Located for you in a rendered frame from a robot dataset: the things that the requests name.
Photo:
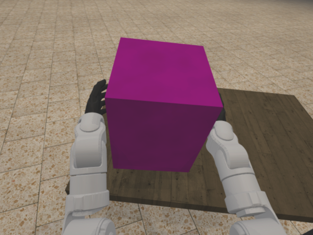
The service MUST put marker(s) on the robot right hand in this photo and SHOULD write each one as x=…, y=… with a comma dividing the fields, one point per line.
x=222, y=114

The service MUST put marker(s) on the left robot forearm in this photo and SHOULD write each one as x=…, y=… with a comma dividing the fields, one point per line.
x=88, y=192

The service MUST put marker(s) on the left robot upper arm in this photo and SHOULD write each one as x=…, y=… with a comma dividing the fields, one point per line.
x=90, y=226

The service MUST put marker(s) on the table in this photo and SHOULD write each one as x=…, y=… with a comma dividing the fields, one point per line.
x=277, y=133

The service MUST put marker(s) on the right robot forearm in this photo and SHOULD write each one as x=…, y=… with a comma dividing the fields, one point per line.
x=243, y=194

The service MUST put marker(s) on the right robot upper arm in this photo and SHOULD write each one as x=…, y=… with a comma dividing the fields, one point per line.
x=262, y=226

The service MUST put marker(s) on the robot left hand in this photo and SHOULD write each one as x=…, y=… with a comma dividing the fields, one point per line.
x=94, y=103

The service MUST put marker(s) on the carton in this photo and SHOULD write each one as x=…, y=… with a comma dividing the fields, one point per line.
x=161, y=102

